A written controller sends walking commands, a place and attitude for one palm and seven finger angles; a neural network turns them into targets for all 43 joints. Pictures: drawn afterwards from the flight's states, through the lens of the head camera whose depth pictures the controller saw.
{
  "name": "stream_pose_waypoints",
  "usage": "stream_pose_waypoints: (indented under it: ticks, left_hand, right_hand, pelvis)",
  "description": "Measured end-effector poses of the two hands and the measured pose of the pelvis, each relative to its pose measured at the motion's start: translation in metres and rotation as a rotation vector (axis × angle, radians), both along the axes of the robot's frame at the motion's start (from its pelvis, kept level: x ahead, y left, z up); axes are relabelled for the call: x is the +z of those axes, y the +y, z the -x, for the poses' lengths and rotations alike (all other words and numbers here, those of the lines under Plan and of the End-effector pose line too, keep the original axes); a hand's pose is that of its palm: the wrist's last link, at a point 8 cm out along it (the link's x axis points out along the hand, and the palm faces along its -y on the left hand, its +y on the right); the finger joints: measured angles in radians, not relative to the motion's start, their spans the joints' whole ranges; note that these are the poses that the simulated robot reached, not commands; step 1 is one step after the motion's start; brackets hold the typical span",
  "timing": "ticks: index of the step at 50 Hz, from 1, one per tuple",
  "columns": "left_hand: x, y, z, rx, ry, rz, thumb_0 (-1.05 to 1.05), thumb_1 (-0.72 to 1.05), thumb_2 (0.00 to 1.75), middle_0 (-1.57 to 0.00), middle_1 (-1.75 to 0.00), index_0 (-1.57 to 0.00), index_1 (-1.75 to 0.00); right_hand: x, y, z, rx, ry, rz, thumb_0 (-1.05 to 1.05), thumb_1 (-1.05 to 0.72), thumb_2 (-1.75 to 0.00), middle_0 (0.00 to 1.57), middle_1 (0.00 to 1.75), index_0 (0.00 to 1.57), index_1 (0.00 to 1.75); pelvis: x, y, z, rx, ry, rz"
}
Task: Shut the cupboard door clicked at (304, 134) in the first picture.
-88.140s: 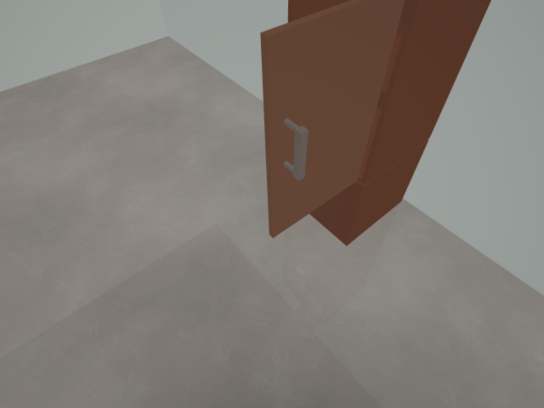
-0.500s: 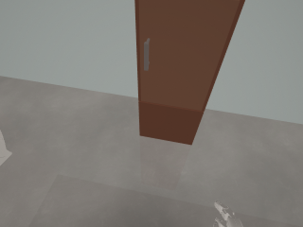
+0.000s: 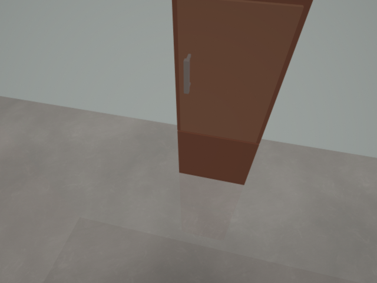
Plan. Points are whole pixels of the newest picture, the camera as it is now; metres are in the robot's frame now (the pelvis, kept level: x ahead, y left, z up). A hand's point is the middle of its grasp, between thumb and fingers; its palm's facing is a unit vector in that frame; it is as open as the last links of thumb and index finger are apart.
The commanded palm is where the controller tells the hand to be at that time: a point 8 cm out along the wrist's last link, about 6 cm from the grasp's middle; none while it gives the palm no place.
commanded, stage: let the arm hang, fingers relaxed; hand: left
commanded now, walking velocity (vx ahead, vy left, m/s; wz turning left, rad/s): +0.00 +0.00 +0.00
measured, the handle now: (187, 74) +0.82 +0.05 -0.01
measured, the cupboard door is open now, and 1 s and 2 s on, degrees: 0 0 0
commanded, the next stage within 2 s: look to check the result in 0.58 s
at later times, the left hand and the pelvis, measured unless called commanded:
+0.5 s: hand out of the picture -0.03 +0.16 -0.18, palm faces +0.05 -0.99 -0.12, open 7.4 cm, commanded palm none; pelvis -0.01 +0.02 +0.00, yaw -1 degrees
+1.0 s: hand out of the picture -0.04 +0.19 -0.18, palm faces +0.02 -0.98 -0.18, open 7.4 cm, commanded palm none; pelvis -0.02 +0.03 +0.00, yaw -2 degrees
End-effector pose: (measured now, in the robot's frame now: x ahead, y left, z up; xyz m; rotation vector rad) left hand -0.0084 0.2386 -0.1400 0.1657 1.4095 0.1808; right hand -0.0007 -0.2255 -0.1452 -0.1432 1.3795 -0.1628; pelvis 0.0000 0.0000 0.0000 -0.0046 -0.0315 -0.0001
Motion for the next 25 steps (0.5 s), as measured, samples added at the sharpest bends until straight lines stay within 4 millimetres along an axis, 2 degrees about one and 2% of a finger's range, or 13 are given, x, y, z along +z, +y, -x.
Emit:
stream_pose_waypoints:
  ticks: [5, 12, 19, 25]
  left_hand:
    - [0.003, -0.003, 0.014, 0.011, 0.034, -0.001, -0.01, 0.93, 0.90, -0.20, -0.30, -0.20, -0.30]
    - [-0.001, -0.017, 0.022, 0.021, 0.038, 0.037, 0.00, 0.91, 0.90, -0.20, -0.30, -0.19, -0.30]
    - [-0.007, -0.031, 0.026, 0.024, 0.035, 0.086, 0.00, 0.91, 0.90, -0.20, -0.30, -0.20, -0.30]
    - [-0.010, -0.031, 0.031, 0.026, 0.041, 0.103, 0.00, 0.91, 0.90, -0.20, -0.30, -0.20, -0.30]
  right_hand:
    - [-0.006, 0.019, 0.017, -0.016, 0.040, -0.050, 0.00, -0.91, -0.89, 0.19, 0.30, 0.20, 0.30]
    - [-0.008, 0.038, 0.036, -0.036, 0.073, -0.084, 0.00, -0.91, -0.89, 0.20, 0.30, 0.20, 0.30]
    - [-0.005, 0.045, 0.048, -0.057, 0.084, -0.075, 0.00, -0.91, -0.89, 0.20, 0.30, 0.20, 0.30]
    - [-0.003, 0.047, 0.055, -0.067, 0.088, -0.060, 0.00, -0.91, -0.89, 0.19, 0.30, 0.20, 0.30]
  pelvis:
    - [0.002, 0.003, 0.001, -0.006, -0.009, -0.002]
    - [0.002, 0.007, 0.004, -0.010, -0.014, -0.004]
    - [0.002, 0.011, 0.007, -0.014, -0.017, -0.004]
    - [0.001, 0.016, 0.010, -0.017, -0.017, -0.004]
